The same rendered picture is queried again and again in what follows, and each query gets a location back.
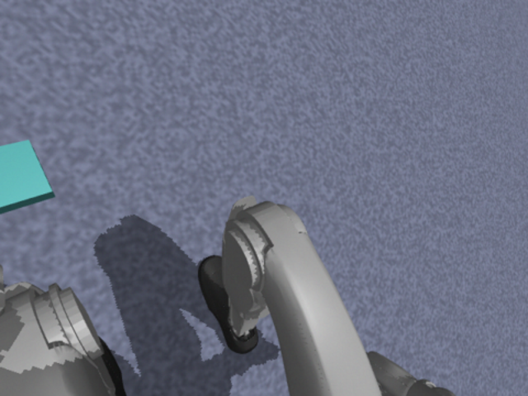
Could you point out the right robot hand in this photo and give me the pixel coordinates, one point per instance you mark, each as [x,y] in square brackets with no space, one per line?
[393,380]

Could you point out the carton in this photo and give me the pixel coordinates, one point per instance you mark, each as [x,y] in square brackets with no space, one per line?
[22,179]

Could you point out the left robot foot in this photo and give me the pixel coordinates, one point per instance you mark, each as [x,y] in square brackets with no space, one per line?
[113,370]

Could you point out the right robot foot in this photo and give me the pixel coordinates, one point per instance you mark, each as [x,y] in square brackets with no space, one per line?
[217,299]

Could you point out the right robot arm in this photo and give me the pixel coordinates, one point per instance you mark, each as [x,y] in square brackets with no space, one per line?
[424,387]

